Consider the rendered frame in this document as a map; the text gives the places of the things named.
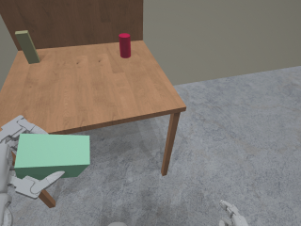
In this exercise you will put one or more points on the table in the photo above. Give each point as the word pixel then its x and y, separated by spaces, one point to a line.
pixel 81 82

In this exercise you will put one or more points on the robot left forearm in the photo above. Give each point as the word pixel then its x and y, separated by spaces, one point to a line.
pixel 6 217

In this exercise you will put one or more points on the sponge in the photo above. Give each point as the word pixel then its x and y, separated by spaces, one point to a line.
pixel 40 155

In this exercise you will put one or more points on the left robot hand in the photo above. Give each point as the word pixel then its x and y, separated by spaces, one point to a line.
pixel 9 140

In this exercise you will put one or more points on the right robot hand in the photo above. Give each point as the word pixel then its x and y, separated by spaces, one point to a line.
pixel 233 213

